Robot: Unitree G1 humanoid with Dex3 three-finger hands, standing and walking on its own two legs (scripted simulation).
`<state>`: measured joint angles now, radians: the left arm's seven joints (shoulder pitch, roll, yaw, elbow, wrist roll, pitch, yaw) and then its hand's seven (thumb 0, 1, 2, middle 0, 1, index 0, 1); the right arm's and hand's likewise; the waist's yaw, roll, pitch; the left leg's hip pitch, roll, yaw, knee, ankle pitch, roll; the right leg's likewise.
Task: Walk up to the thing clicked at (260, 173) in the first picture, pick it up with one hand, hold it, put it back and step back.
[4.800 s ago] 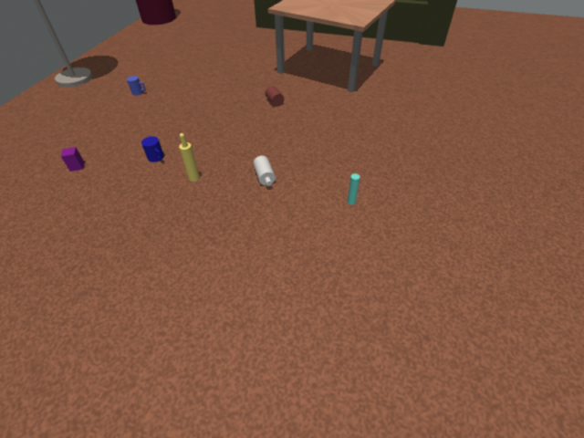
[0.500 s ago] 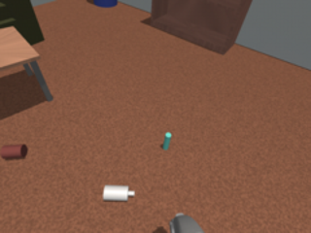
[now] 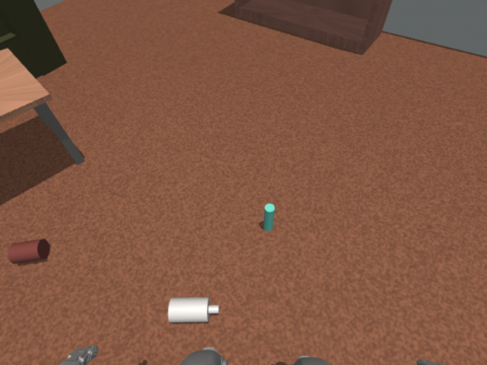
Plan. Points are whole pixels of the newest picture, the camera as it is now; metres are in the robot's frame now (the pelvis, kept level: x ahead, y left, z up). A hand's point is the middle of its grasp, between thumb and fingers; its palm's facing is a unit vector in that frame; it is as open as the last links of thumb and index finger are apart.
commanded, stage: walk up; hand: left
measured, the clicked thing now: (195, 309) +0.38 +0.22 -0.70
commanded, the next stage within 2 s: stand in 1.86 s
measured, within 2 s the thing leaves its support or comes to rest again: neither
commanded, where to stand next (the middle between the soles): +0.02 -0.02 m, yaw +3 degrees
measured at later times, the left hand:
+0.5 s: hand out of the picture +0.02 +0.26 -0.13, palm faces +0.02 -0.91 -0.41, open 7.4 cm
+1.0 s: hand out of the picture +0.02 +0.25 -0.12, palm faces +0.04 -0.94 -0.35, open 7.4 cm
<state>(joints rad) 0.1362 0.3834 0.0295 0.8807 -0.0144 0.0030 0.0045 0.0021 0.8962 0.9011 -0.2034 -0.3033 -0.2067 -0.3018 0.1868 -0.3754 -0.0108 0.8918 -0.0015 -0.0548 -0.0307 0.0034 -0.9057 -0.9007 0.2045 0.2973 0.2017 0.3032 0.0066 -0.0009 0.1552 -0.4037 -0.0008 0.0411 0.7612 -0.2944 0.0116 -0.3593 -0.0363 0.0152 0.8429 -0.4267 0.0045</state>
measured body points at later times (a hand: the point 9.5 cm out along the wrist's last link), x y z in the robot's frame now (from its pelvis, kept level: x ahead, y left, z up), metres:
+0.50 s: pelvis -0.04 -0.01 +0.01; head +0.01 -0.02 +0.46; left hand +0.02 +0.31 -0.11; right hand +0.09 -0.32 -0.11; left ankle -0.01 +0.13 -0.70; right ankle -0.03 -0.15 -0.70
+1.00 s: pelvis -0.04 -0.01 +0.04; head -0.03 -0.01 +0.49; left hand +0.02 +0.30 -0.09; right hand +0.04 -0.30 -0.10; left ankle -0.02 +0.13 -0.70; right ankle -0.03 -0.15 -0.70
